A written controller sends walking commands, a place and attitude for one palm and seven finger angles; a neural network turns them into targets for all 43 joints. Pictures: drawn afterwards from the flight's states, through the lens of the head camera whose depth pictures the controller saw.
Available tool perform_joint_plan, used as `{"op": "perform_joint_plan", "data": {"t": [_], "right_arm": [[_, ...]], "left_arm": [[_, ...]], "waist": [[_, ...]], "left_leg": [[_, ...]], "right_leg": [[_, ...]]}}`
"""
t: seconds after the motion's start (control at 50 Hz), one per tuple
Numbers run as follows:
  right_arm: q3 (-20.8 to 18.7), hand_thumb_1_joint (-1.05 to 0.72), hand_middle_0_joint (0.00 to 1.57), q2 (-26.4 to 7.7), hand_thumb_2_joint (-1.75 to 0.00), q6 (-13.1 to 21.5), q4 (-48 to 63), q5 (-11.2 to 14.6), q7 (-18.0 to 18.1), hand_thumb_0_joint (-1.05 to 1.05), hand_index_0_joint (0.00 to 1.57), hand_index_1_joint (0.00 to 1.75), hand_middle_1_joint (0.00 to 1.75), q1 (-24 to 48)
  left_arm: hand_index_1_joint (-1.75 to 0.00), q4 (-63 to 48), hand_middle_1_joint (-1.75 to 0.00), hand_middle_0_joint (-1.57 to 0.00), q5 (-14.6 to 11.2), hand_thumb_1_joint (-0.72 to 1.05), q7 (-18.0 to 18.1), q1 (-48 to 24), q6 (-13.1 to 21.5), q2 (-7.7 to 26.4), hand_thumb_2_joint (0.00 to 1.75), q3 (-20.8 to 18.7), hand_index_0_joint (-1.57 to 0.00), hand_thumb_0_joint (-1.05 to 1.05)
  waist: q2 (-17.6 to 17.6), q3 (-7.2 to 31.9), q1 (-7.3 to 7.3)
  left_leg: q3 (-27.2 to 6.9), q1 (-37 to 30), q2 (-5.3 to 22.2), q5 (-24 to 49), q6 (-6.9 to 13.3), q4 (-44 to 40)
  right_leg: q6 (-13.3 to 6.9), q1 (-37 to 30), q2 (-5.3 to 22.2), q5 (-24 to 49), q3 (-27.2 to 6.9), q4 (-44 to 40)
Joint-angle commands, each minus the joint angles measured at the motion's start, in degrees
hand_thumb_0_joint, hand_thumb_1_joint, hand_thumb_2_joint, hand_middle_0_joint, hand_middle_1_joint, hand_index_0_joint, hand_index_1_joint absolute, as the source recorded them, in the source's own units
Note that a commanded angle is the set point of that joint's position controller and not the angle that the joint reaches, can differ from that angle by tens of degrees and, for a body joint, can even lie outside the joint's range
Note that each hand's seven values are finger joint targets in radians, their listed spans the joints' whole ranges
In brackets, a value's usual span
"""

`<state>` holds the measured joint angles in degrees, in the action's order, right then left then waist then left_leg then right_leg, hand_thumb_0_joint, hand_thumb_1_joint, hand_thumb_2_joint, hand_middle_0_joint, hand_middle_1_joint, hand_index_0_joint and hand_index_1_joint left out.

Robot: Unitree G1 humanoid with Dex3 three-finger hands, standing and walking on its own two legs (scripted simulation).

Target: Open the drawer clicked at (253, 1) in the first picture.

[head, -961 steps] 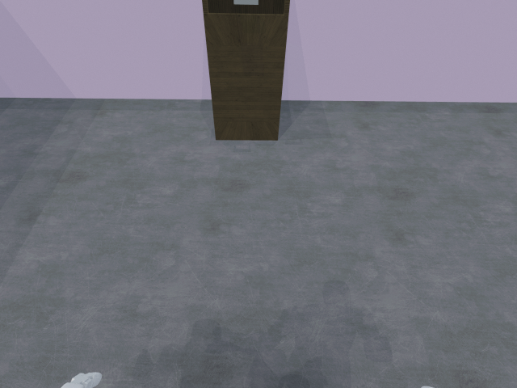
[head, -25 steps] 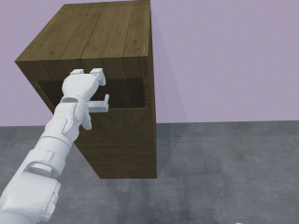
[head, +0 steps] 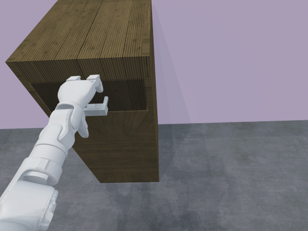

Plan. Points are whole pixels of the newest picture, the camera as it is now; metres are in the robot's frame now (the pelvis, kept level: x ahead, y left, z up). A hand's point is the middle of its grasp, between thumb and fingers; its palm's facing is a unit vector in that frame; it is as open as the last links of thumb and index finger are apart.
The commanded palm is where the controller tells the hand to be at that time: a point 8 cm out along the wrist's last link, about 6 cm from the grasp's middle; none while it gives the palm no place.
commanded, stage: lower the fingers behind the handle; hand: left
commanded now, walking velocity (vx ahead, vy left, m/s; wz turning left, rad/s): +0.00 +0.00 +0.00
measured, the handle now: (91, 104) +0.48 +0.22 +0.04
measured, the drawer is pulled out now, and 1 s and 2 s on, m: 0.00 0.00 0.00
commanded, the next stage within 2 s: lift the fingers back up to retry in 1.36 s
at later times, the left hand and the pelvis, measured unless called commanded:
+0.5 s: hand (88, 114) +0.42 +0.21 +0.06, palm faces -0.03 -0.03 -1.00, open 13.8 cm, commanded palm +0.40 +0.21 +0.11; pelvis -0.01 +0.01 -0.01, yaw +0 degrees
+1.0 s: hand (91, 116) +0.43 +0.20 +0.05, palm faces +0.01 -0.03 -1.00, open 13.7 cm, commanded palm +0.40 +0.21 +0.08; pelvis -0.02 +0.00 -0.01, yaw +0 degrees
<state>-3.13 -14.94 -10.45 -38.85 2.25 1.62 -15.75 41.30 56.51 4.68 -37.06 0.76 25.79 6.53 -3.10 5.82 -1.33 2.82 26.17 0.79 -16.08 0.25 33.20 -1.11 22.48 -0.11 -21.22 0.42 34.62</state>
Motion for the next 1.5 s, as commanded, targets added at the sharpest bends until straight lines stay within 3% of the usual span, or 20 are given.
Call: {"op": "perform_joint_plan", "data": {"t": [0.0, 0.08, 0.16, 0.2, 0.24, 0.38, 0.44, 0.56, 0.6, 0.64, 0.8, 0.86, 0.92, 1.06, 1.12, 1.16, 1.24, 1.28, 1.4, 1.48], "right_arm": [[-2.62, -0.90, 0.20, -7.32, -0.90, 1.85, 6.43, -0.56, 0.79, 0.00, 0.20, 0.30, 0.30, 0.03], [-2.99, -0.90, 0.20, -7.03, -0.90, 2.08, 6.03, -0.66, 0.40, 0.00, 0.20, 0.30, 0.30, 0.09], [-3.21, -0.90, 0.20, -7.02, -0.90, 2.23, 5.54, -0.76, -0.14, 0.00, 0.20, 0.30, 0.30, -0.28], [-3.13, -0.90, 0.20, -7.19, -0.90, 2.06, 5.40, -0.74, -0.03, 0.00, 0.20, 0.30, 0.30, -0.05], [-3.14, -0.90, 0.20, -6.93, -0.90, 2.16, 5.27, -0.67, 0.02, 0.00, 0.20, 0.30, 0.30, 0.08], [-2.79, -0.90, 0.20, -7.09, -0.90, 1.96, 5.40, -0.87, 0.44, 0.00, 0.20, 0.30, 0.30, -0.66], [-2.91, -0.90, 0.20, -6.91, -0.90, 2.03, 5.65, -1.15, 0.31, 0.00, 0.20, 0.30, 0.30, -1.08], [-3.28, -0.90, 0.20, -6.97, -0.90, 2.06, 5.34, -1.39, 0.06, 0.00, 0.20, 0.30, 0.30, -2.03], [-3.41, -0.90, 0.20, -7.18, -0.90, 2.06, 5.24, -1.39, 0.22, 0.00, 0.20, 0.30, 0.30, -2.27], [-3.45, -0.90, 0.20, -6.92, -0.90, 2.13, 4.92, -1.37, 0.15, 0.00, 0.20, 0.30, 0.30, -2.32], [-3.12, -0.90, 0.20, -7.44, -0.90, 1.85, 4.48, -1.05, 0.36, 0.00, 0.20, 0.30, 0.30, -2.79], [-2.94, -0.90, 0.20, -7.58, -0.90, 1.93, 4.70, -1.16, 0.63, 0.00, 0.20, 0.30, 0.30, -3.12], [-2.65, -0.90, 0.20, -7.69, -0.90, 1.88, 4.78, -0.85, 0.89, 0.00, 0.20, 0.30, 0.30, -3.28], [-2.72, -0.90, 0.20, -7.40, -0.90, 2.04, 5.81, -1.09, 0.95, 0.00, 0.20, 0.30, 0.30, -3.82], [-2.42, -0.90, 0.20, -7.58, -0.90, 1.92, 5.89, -0.85, 1.16, 0.00, 0.20, 0.30, 0.30, -3.54], [-2.53, -0.90, 0.20, -7.51, -0.90, 2.06, 6.02, -0.97, 1.13, 0.00, 0.20, 0.30, 0.30, -3.63], [-2.52, -0.90, 0.20, -7.34, -0.90, 2.29, 5.96, -0.87, 0.96, 0.00, 0.20, 0.30, 0.30, -3.99], [-2.52, -0.90, 0.20, -7.43, -0.90, 2.32, 5.87, -0.92, 0.95, 0.00, 0.20, 0.30, 0.30, -4.37], [-2.06, -0.90, 0.20, -7.65, -0.90, 2.45, 5.64, -0.65, 1.34, 0.00, 0.20, 0.30, 0.30, -4.51], [-2.21, -0.90, 0.20, -7.53, -0.90, 2.43, 6.05, -0.82, 1.33, 0.00, 0.20, 0.30, 0.30, -4.80]], "left_arm": [[-1.20, -13.19, -1.20, -0.30, -0.21, -0.50, 3.24, -22.52, 2.07, 15.15, 0.30, -7.70, -0.30, 0.00], [-1.20, -15.14, -1.20, -0.30, 0.23, -0.50, 5.16, -21.91, 3.05, 14.35, 0.30, -7.64, -0.30, 0.00], [-1.20, -14.26, -1.20, -0.30, 0.60, -0.50, 6.68, -23.46, 1.68, 10.39, 0.30, -4.39, -0.30, 0.00], [-1.20, -13.00, -1.20, -0.30, 1.06, -0.50, 7.26, -23.14, 0.98, 12.10, 0.30, -5.67, -0.30, 0.00], [-1.20, -11.75, -1.20, -0.30, 0.99, -0.50, 7.37, -24.28, 0.32, 8.65, 0.30, -2.84, -0.30, 0.00], [-1.20, -7.17, -1.20, -0.30, 1.67, -0.50, 7.79, -23.87, 0.82, 10.81, 0.30, -4.83, -0.30, 0.00], [-1.20, -7.76, -1.20, -0.30, 2.26, -0.50, 8.82, -24.79, 1.27, 9.99, 0.30, -4.40, -0.30, 0.00], [-1.20, -5.93, -1.20, -0.30, 2.86, -0.50, 10.58, -23.88, 0.94, 8.98, 0.30, -4.43, -0.30, 0.00], [-1.20, -6.60, -1.20, -0.30, 3.17, -0.50, 11.28, -23.77, 1.20, 12.10, 0.30, -6.82, -0.30, 0.00], [-1.20, -4.87, -1.20, -0.30, 3.28, -0.50, 11.77, -22.53, 0.67, 9.39, 0.30, -4.93, -0.30, 0.00], [-1.20, 0.90, -1.20, -0.30, 3.69, -0.50, 11.73, -21.19, -1.62, 9.10, 0.30, -4.18, -0.30, 0.00], [-1.20, 2.32, -1.20, -0.30, 4.07, -0.50, 11.29, -20.83, -1.71, 9.72, 0.30, -4.47, -0.30, 0.00], [-1.20, 4.83, -1.20, -0.30, 4.21, -0.50, 10.75, -20.86, -2.16, 9.63, 0.30, -3.63, -0.30, 0.00], [-1.20, 3.45, -1.20, -0.30, 4.00, -0.50, 10.19, -20.43, -1.56, 9.34, 0.30, -3.84, -0.30, 0.00], [-1.20, 4.02, -1.20, -0.30, 4.19, -0.50, 10.19, -21.02, -1.52, 10.46, 0.30, -4.01, -0.30, 0.00], [-1.20, 3.04, -1.20, -0.30, 4.41, -0.50, 10.47, -21.22, -1.14, 11.61, 0.30, -5.19, -0.30, 0.00], [-1.20, 3.92, -1.20, -0.30, 4.38, -0.50, 10.94, -22.30, -1.85, 8.47, 0.30, -2.57, -0.30, 0.00], [-1.20, 3.91, -1.20, -0.30, 4.54, -0.50, 11.11, -22.94, -2.01, 10.16, 0.30, -3.79, -0.30, 0.00], [-1.20, 6.79, -1.20, -0.30, 4.17, -0.50, 10.65, -24.00, -3.18, 10.06, 0.30, -3.13, -0.30, 0.00], [-1.20, 4.15, -1.20, -0.30, 4.33, -0.50, 10.36, -26.15, -2.94, 11.84, 0.30, -4.31, -0.30, 0.00]], "waist": [[3.60, 19.94, 0.59], [1.84, 20.21, 0.42], [1.73, 19.09, -0.85], [2.45, 19.39, -0.64], [2.69, 18.02, -1.46], [3.35, 18.14, -0.98], [1.80, 19.46, -0.88], [3.43, 20.02, -1.25], [2.37, 21.54, -0.74], [2.83, 19.70, -1.26], [5.30, 15.83, -2.07], [5.34, 16.65, -1.66], [6.08, 13.84, -2.42], [5.43, 17.40, -2.00], [5.10, 14.86, -2.25], [5.23, 16.34, -1.83], [4.02, 14.96, -2.64], [4.12, 16.86, -2.38], [5.64, 13.80, -3.19], [3.44, 18.30, -2.34]], "left_leg": [[0.20, -12.03, -2.69, 22.70, 2.92, 0.34], [-0.14, -12.93, -2.50, 24.22, 2.65, 1.24], [-0.49, -13.66, -2.21, 23.52, 2.43, 1.60], [-0.55, -12.95, -2.33, 22.16, 2.49, 1.68], [-0.58, -12.94, -2.22, 20.80, 2.54, 1.72], [-0.86, -10.38, -2.31, 18.35, 2.46, 2.02], [-0.83, -10.50, -2.22, 18.92, 2.33, 2.48], [-0.62, -8.99, -2.03, 18.81, 2.38, 3.19], [-0.53, -8.90, -2.04, 18.86, 2.38, 3.37], [-0.28, -8.19, -2.02, 18.33, 2.41, 3.47], [0.09, -4.72, -1.93, 13.20, 2.55, 3.06], [0.12, -3.75, -2.06, 12.63, 2.62, 3.04], [0.42, -1.93, -2.00, 10.12, 2.74, 3.29], [0.39, -2.51, -2.06, 11.87, 2.74, 4.35], [0.44, -1.34, -1.93, 10.24, 2.68, 4.17], [0.35, -1.54, -2.00, 10.37, 2.77, 4.38], [0.10, -2.18, -1.84, 9.41, 2.71, 4.46], [0.04, -2.23, -1.86, 10.30, 2.73, 4.69], [0.02, -0.28, -1.83, 7.44, 2.84, 4.36], [0.04, -2.41, -1.78, 9.43, 2.84, 4.40]], "right_leg": [[-0.56, -6.18, -1.40, 29.41, -0.47, -2.72], [-0.78, -4.03, -1.77, 28.56, -0.12, -1.94], [-0.97, -0.97, -2.00, 25.17, 0.62, -1.91], [-0.93, -1.14, -2.06, 24.91, 0.45, -1.74], [-0.88, 0.61, -2.02, 23.27, 0.63, -2.09], [-0.97, 0.98, -1.97, 21.04, 0.47, -1.37], [-1.15, 1.69, -2.10, 20.97, 0.62, -0.68], [-1.08, 1.81, -2.25, 21.10, 0.56, -0.36], [-1.05, 1.09, -2.26, 21.74, 0.23, 0.09], [-1.00, 2.14, -2.31, 21.51, 0.46, -0.16], [-0.74, 3.79, -2.19, 17.53, 0.21, -1.00], [-0.87, 3.06, -2.02, 17.08, -0.05, -0.94], [-0.57, 4.98, -1.87, 15.00, -0.28, -1.32], [-0.69, 3.55, -1.89, 16.99, -0.32, -0.36], [-0.54, 5.26, -1.89, 15.41, -0.32, -0.55], [-0.63, 4.42, -1.93, 15.00, -0.42, -0.48], [-0.76, 7.37, -2.24, 12.89, 0.01, -0.40], [-0.73, 6.33, -2.21, 13.84, -0.02, 0.10], [-0.43, 7.81, -2.05, 11.25, -0.01, -0.83], [-0.59, 5.92, -2.12, 12.50, -0.20, -0.24]]}}
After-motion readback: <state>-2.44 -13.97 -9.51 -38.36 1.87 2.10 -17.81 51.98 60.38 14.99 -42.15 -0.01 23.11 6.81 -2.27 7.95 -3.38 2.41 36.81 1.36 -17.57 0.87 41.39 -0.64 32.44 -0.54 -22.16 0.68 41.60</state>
